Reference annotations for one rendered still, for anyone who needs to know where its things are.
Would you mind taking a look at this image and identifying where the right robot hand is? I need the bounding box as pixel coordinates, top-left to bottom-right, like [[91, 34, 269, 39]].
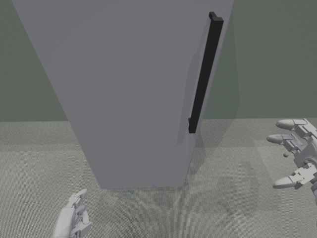
[[266, 119, 317, 190]]

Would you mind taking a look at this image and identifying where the handle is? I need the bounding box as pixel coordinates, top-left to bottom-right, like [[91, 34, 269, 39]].
[[188, 12, 224, 133]]

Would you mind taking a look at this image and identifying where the left robot hand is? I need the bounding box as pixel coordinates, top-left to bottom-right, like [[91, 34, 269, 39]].
[[52, 189, 92, 238]]

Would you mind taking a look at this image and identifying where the fridge door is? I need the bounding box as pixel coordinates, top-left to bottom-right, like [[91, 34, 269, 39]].
[[11, 0, 234, 189]]

